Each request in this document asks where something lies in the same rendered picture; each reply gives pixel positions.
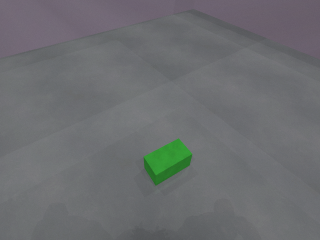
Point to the carton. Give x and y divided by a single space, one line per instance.
166 161

